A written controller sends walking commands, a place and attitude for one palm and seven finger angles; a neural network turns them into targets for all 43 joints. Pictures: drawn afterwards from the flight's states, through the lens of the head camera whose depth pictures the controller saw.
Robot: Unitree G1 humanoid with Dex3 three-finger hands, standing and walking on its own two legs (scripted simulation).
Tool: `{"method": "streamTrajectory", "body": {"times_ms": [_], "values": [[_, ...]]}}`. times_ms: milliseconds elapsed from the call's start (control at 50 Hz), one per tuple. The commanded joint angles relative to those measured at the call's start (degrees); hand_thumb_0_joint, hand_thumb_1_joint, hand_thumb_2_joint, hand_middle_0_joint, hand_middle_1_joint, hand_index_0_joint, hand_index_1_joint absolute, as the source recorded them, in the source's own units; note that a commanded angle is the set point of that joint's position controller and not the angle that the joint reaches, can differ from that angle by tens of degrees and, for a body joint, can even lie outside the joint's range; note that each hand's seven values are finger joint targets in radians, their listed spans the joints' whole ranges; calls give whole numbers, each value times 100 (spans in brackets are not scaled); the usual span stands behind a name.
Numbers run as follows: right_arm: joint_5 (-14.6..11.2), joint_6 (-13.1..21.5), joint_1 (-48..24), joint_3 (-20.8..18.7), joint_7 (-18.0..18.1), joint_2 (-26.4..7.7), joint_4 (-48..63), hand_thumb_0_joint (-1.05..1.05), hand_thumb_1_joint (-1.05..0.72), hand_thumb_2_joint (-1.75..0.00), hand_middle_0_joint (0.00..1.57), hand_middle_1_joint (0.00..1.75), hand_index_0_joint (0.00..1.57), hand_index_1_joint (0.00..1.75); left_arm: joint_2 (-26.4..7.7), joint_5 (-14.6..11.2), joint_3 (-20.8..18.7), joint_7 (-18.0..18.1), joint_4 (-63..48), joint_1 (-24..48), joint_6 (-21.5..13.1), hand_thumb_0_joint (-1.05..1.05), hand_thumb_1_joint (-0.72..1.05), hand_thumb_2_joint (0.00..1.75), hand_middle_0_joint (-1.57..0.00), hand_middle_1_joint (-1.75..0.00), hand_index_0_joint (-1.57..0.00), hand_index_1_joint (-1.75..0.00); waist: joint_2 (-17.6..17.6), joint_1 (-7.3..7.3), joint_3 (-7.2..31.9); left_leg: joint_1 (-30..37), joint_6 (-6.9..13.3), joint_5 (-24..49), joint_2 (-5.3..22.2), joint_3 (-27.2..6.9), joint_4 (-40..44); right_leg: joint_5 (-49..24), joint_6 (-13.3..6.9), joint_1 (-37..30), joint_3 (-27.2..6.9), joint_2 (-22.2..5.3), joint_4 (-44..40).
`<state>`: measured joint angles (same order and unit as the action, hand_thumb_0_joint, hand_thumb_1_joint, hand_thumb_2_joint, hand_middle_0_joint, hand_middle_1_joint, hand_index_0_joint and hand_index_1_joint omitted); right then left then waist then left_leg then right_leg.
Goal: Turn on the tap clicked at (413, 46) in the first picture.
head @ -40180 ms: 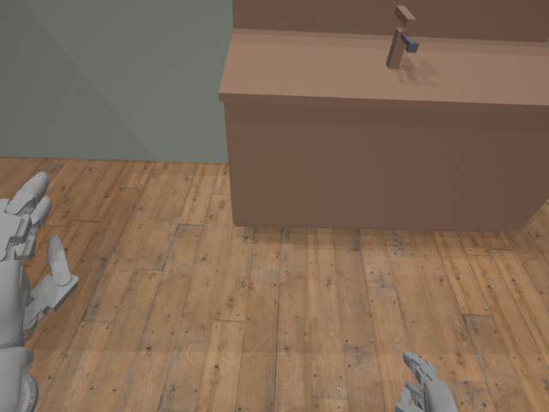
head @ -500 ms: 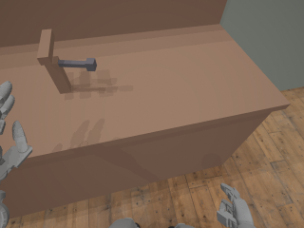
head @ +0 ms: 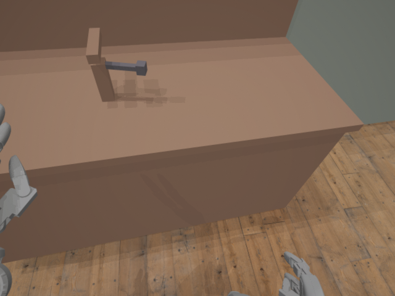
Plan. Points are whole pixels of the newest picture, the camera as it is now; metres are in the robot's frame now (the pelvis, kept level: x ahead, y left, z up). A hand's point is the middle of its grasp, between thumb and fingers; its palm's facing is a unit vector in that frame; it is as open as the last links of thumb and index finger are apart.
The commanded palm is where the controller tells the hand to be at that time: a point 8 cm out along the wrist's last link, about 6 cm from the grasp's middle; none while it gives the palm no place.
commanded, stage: step back with the hand held close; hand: left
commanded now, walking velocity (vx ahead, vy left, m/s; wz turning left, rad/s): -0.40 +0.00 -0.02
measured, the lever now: (141, 68) +0.64 +0.22 +0.09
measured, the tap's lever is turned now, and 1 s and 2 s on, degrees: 74 74 74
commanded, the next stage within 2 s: stop stepping back and stand still in 0.10 s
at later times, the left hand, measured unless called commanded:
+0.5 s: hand out of the picture +0.08 +0.25 +0.18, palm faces +0.48 -0.82 -0.32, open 7.5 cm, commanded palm +0.03 +0.28 +0.18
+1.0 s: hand out of the picture +0.09 +0.21 +0.16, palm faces +0.40 -0.84 -0.37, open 7.5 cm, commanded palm +0.03 +0.25 +0.18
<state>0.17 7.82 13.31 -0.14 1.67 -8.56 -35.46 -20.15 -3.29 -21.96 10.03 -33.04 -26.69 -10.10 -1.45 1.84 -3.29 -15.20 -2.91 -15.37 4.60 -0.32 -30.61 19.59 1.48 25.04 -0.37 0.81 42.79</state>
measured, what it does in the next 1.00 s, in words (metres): walks backwards: right foot, then left foot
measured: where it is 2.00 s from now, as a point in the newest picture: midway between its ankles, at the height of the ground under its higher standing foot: outside the picture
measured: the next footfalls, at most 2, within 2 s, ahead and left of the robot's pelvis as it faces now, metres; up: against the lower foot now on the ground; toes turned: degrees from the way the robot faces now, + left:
right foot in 0.06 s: +0.07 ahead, -0.14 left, +0.00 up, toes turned -1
left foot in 0.30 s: -0.05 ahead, +0.10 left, +0.00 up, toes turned +1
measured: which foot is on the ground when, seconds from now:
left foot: down 0.00-0.08, up 0.10-0.28, down 0.30-1.00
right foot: up 0.00-0.04, down 0.06-0.32, up 0.34-0.56, down 0.58-1.00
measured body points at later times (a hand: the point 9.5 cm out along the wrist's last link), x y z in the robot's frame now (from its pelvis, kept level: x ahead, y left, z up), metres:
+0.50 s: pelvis -0.12 +0.00 +0.00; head -0.14 +0.01 +0.45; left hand +0.05 +0.29 +0.20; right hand +0.01 -0.25 -0.08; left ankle -0.11 +0.11 -0.74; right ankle -0.08 -0.12 -0.69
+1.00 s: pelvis -0.13 -0.03 -0.01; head -0.15 -0.03 +0.44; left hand +0.06 +0.25 +0.18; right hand +0.00 -0.26 -0.10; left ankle -0.13 +0.10 -0.72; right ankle -0.10 -0.12 -0.74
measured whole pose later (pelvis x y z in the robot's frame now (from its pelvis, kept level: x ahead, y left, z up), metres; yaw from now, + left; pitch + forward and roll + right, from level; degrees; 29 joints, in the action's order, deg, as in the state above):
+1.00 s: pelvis -0.13 -0.03 -0.01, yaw +0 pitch -2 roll -1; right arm -0.9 5.8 15.6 1.1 2.5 -11.9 -36.2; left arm -20.7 -2.5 -19.1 8.7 -25.2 -25.3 -7.7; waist 1.9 -1.3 0.0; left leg -17.7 0.8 -22.3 2.5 -1.2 -43.1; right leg 13.2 -2.3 15.7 4.0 2.2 31.8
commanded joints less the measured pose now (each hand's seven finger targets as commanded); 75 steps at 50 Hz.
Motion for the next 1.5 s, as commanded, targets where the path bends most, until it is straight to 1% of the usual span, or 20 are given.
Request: {"method": "streamTrajectory", "body": {"times_ms": [0, 20, 60, 80, 220, 260, 300, 360, 520, 580, 720, 760, 800, 900, 940, 960, 1100, 1140, 1280, 1480], "values": [[-18, 298, -703, -322, 58, -1051, 841, 0, -90, -90, 20, 30, 20, 30, -917, 145, -229, -69, -846, 559, -168, 0, 90, 90, -20, -30, -20, -30, 978, -120, 523, -424, 534, 869, 797, -552, 169, -1410, 62, -1187, 132, -99, -1725], [-43, 285, -766, -293, 49, -1001, 872, 0, -90, -90, 20, 30, 20, 30, -872, 118, -201, -101, -821, 565, -212, 0, 90, 90, -20, -30, -20, -30, 540, -85, 554, -576, 430, 154, 575, -403, -168, -1809, 11, -1297, 80, -302, -2234], [-29, 223, -874, -269, 70, -785, 1051, 0, -90, -90, 20, 30, 20, 30, -1451, 72, -654, -108, -999, 437, -312, 0, 90, 90, -20, -30, -20, -30, -1459, -15, 671, -1276, 126, -1608, -435, 179, -2307, -2386, -823, -798, -1957, -2047, -2887], [-74, 158, -657, -379, 69, -769, 891, 0, -90, -90, 20, 30, 20, 30, -1237, 5, -553, -143, -870, 148, -299, 0, 90, 90, -20, -30, -20, -30, -1602, -22, 1096, -901, 157, -1452, -415, -233, -3434, -1288, -1001, -569, -1864, -2269, -3079], [-126, -97, -479, -249, 154, -777, 1192, 0, -90, -90, 20, 30, 20, 30, -1255, -38, -805, -68, -1438, -691, -360, 0, 90, 90, -20, -30, -20, -30, -693, -312, 1416, 159, 328, -1054, -334, 135, -720, -144, -656, -416, -1071, -1464, -2354], [-100, -45, -352, -315, 264, -1031, 1241, 0, -90, -90, 20, 30, 20, 30, -1223, -33, -726, 25, -1428, -529, -391, 0, 90, 90, -20, -30, -20, -30, 336, -404, 1225, 666, 544, -841, -114, 30, 899, 637, -350, -168, -653, -850, -1606], [-99, 112, -382, -337, 322, -1215, 1276, 0, -90, -90, 20, 30, 20, 30, -1232, 32, -631, 147, -1538, -127, -372, 0, 90, 90, -20, -30, -20, -30, 2363, -437, 673, -70, 1195, -1390, 1415, -1924, 2049, 1034, -49, 352, 108, 254, 1215], [-143, 217, -302, -416, 193, -1115, 939, 0, -90, -90, 20, 30, 20, 30, -1171, 151, -594, 135, -1147, 290, -197, 0, 90, 90, -20, -30, -20, -30, 1447, -431, 418, -253, 1253, -610, 1037, -1506, 1647, 252, -76, 716, -417, 5, 2271], [-128, 161, -562, -193, 172, -1153, 821, 0, -90, -90, 20, 30, 20, 30, -654, 144, 141, -56, -120, 590, 29, 0, 90, 90, -20, -30, -20, -30, 665, -214, 207, -837, 748, -2033, 504, -671, 894, -141, -246, -1678, 325, 90, -1991], [-156, 53, -705, -279, 154, -1049, 842, 0, -90, -90, 20, 30, 20, 30, -1044, 114, -55, -134, -208, 1177, 15, 0, 90, 90, -20, -30, -20, -30, -1435, -230, 291, -1412, 472, -1185, -449, 145, -2419, 894, -1106, -1219, -2302, -1752, -3444], [-74, -51, -694, -90, 226, -878, 836, 0, -90, -90, 20, 30, 20, 30, -1208, 54, -314, -19, -1154, 540, -104, 0, 90, 90, -20, -30, -20, -30, 708, -372, 530, 831, 570, -1118, -163, 13, 280, 1781, -782, 561, -581, -857, -1729], [-65, 69, -604, -100, 277, -1051, 954, 0, -90, -90, 20, 30, 20, 30, -1069, 43, -334, 93, -1313, 612, -144, 0, 90, 90, -20, -30, -20, -30, 2530, -342, 412, 393, 1284, -3037, 1253, -2544, 2294, 1132, -261, 668, 311, 327, 871], [-139, 181, -477, -207, 262, -937, 853, 0, -90, -90, 20, 30, 20, 30, -1211, 85, -472, 84, -870, 783, -106, 0, 90, 90, -20, -30, -20, -30, 1074, -300, 575, 189, 1541, -1965, 1278, -2288, 1966, 801, -155, 529, -94, 85, 1647], [-147, 165, -657, -107, 195, -1030, 869, 0, -90, -90, 20, 30, 20, 30, -740, 112, -64, -54, -5, 296, 35, 0, 90, 90, -20, -30, -20, -30, 706, -148, 143, -1050, 833, -1443, 321, -562, 598, -201, -210, -1857, 340, 18, -1960], [-141, 89, -612, -237, 142, -1029, 886, 0, -90, -90, 20, 30, 20, 30, -927, 122, -122, -146, -89, 225, -34, 0, 90, 90, -20, -30, -20, -30, -1153, -186, 403, -1821, 484, -1134, -428, 190, -1908, 152, -883, -2203, -2203, -1524, -3140], [-144, 103, -724, -235, 136, -983, 936, 0, -90, -90, 20, 30, 20, 30, -1056, 52, -208, -168, -408, 529, -86, 0, 90, 90, -20, -30, -20, -30, -1220, -172, 396, -1954, 397, -1027, -432, 113, -2779, -478, -1118, -2085, -2629, -2027, -3286], [-71, 165, -699, -197, 242, -954, 871, 0, -90, -90, 20, 30, 20, 30, -1119, 38, -408, -17, -1211, 305, -284, 0, 90, 90, -20, -30, -20, -30, 341, -298, 752, 735, 453, 288, -150, -1, 590, -417, -668, -949, -563, -1046, -1992], [-71, 159, -759, -244, 281, -1145, 936, 0, -90, -90, 20, 30, 20, 30, -1007, 43, -335, 36, -1212, 444, -321, 0, 90, 90, -20, -30, -20, -30, 1474, -139, 639, 657, 806, 36, 739, -1371, 1357, -197, -258, -681, -110, -277, -1250], [-141, 190, -697, -266, 212, -1058, 878, 0, -90, -90, 20, 30, 20, 30, -757, 72, -148, -62, -380, 407, -193, 0, 90, 90, -20, -30, -20, -30, -11, -225, 914, 409, 497, 1485, 102, -293, 374, -2323, -294, -1797, -438, -543, -1958], [-121, -57, -885, -200, 185, -974, 1105, 0, -90, -90, 20, 30, 20, 30, -1037, -9, -399, -39, -943, 131, -186, 0, 90, 90, -20, -30, -20, -30, 510, -161, 1174, 810, 431, 2469, 121, -208, 529, -2846, -305, -1959, -286, -502, -1922]]}}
